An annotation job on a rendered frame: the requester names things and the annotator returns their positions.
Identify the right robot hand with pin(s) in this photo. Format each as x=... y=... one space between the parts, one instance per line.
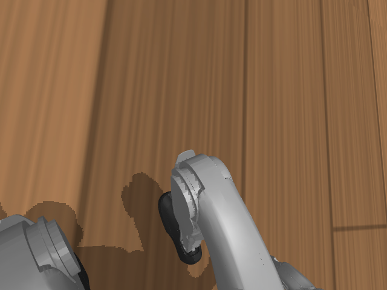
x=290 y=277

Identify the left robot foot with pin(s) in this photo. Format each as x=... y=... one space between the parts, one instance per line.
x=83 y=275

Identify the right robot foot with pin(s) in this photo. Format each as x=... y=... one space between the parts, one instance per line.
x=172 y=228

